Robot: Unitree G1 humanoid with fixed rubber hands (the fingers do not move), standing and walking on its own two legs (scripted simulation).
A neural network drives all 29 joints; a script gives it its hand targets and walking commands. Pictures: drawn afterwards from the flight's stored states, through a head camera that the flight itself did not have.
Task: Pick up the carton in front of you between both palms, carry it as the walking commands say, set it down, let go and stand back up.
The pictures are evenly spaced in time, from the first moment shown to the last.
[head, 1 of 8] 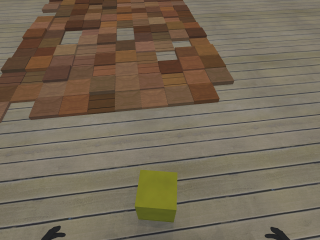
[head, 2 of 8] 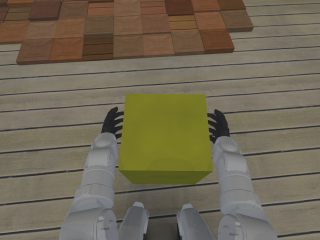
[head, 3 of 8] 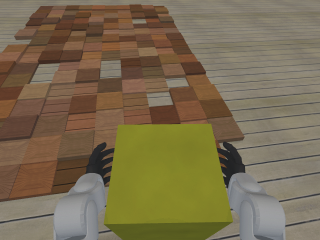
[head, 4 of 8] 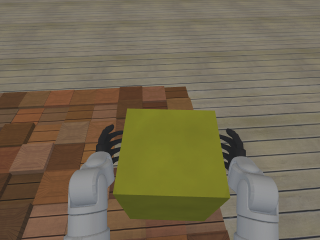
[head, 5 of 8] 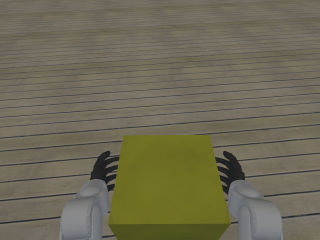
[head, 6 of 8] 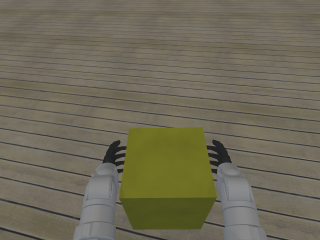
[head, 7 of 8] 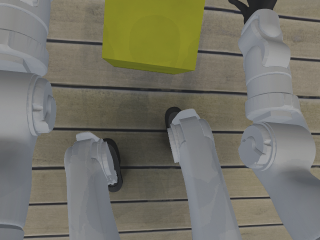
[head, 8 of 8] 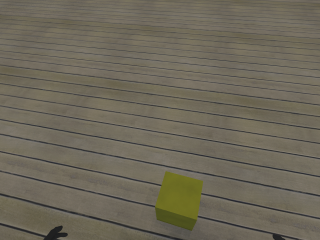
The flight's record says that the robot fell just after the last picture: no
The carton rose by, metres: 0.76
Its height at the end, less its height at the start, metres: +0.00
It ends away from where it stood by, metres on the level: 7.02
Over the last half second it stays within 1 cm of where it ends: yes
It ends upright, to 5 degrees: yes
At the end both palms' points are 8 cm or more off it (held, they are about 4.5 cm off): yes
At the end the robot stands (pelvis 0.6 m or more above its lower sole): yes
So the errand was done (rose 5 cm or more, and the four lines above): yes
